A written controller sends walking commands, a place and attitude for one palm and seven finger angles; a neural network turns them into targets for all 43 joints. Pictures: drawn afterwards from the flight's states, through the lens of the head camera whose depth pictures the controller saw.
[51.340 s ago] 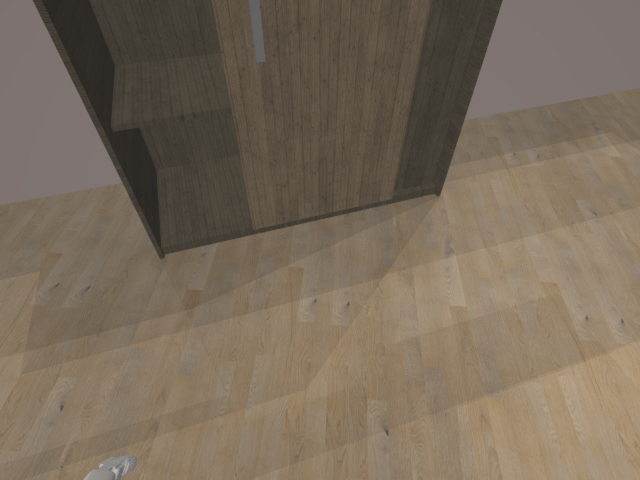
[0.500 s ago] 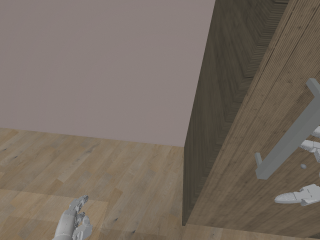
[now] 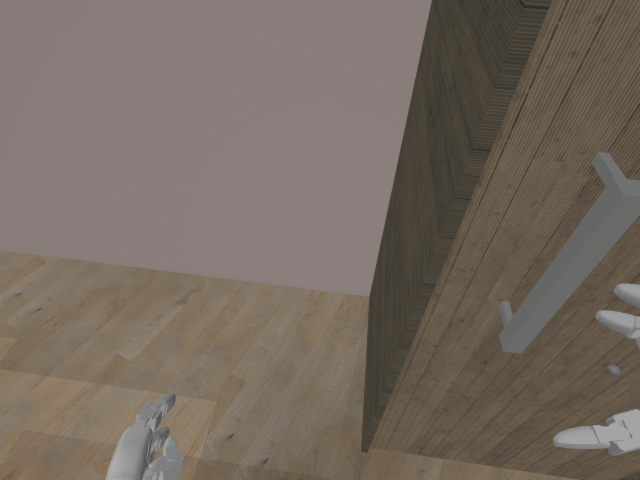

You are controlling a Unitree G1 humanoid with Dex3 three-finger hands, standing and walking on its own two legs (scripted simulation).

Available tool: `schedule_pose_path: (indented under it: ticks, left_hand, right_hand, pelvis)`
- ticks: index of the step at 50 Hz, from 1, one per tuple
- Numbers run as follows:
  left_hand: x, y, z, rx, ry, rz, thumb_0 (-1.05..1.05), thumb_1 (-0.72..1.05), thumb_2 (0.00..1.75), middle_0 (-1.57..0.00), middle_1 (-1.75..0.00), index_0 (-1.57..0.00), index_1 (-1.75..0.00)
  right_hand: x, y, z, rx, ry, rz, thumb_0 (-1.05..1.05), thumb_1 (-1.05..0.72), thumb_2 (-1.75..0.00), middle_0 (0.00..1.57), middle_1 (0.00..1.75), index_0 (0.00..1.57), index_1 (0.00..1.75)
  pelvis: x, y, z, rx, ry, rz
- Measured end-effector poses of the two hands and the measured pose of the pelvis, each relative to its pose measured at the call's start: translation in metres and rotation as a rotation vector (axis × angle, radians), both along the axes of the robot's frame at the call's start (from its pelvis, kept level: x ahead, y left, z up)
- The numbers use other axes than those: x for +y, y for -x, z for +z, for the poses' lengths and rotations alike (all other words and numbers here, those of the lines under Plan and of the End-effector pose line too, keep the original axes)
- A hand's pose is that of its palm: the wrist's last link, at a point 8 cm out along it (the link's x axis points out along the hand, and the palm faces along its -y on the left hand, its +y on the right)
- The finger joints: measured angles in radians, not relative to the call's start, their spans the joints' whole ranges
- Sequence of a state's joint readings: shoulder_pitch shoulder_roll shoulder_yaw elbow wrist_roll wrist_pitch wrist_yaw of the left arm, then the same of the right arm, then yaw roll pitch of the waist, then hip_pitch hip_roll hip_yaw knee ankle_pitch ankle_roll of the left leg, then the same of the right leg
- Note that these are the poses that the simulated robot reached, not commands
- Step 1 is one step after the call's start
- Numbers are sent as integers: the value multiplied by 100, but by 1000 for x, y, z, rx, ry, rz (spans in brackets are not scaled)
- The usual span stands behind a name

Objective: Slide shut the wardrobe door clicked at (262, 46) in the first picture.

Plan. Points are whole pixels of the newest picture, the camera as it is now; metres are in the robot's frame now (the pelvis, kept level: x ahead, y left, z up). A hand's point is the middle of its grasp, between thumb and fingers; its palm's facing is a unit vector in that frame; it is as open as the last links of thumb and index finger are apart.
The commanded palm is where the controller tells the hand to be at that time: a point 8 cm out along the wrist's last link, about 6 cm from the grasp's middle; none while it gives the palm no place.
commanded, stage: slip the hand off the handle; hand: right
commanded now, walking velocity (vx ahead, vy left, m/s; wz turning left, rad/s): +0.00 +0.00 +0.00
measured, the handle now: (551, 267) +0.32 -0.25 +0.15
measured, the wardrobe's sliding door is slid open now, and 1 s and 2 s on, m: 0.00 0.00 0.00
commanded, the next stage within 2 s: draw the hand back to the body in 0.32 s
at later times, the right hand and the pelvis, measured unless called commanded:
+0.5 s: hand (635, 443) +0.14 -0.25 +0.13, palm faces +0.32 +0.93 -0.16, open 14.7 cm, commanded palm +0.11 -0.31 +0.15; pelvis -0.01 +0.00 +0.00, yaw -2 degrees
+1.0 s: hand (638, 421) +0.16 -0.25 +0.15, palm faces +0.26 +0.95 -0.18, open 14.4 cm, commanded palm +0.11 -0.30 +0.17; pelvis +0.00 +0.00 +0.01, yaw -1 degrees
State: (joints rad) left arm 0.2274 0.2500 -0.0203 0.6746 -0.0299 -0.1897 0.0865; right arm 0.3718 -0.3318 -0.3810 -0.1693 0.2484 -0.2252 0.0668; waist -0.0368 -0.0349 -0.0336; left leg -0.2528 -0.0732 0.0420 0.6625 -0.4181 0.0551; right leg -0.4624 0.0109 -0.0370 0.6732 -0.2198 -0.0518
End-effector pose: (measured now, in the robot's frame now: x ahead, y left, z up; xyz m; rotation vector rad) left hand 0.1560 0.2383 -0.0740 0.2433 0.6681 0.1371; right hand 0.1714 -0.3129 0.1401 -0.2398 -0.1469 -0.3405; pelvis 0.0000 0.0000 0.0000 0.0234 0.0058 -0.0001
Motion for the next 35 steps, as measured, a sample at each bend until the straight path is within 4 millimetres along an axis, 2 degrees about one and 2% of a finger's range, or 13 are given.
schedule_pose_path:
  ticks: [12, 22, 25, 29, 35]
  left_hand:
    - [-29, -36, 16, -121, 27, -102, 2, 90, 90, -20, -30, -20, -30]
    - [-33, -37, 16, -138, 33, -143, 2, 90, 90, -20, -30, -21, -30]
    - [-30, -33, 12, -123, 36, -124, 2, 90, 90, -20, -30, -21, -30]
    - [-25, -28, 14, -129, 38, -75, 2, 90, 90, -20, -30, -21, -30]
    - [-19, -26, 30, -197, 54, -31, 2, 90, 90, -20, -30, -21, -30]
  right_hand:
    - [15, 36, 3, 5, 2, 38, -1, 55, -20, 26, 115, 25, 115]
    - [15, 65, 3, 7, 9, 7, -1, 55, -20, 26, 115, 25, 115]
    - [15, 64, -1, 15, -54, 28, -1, 55, -20, 26, 115, 25, 115]
    - [18, 52, -2, 99, -147, 120, -1, 55, -20, 25, 115, 25, 115]
    - [13, 37, 11, 143, -149, 171, -1, 55, -20, 26, 115, 25, 115]
  pelvis:
    - [-3, 4, -1, -10, -5, -21]
    - [1, 9, -3, -18, -12, -35]
    - [3, 10, -3, -27, -15, -41]
    - [3, 8, 2, -56, -16, -40]
    - [5, 3, 8, -72, -10, -18]
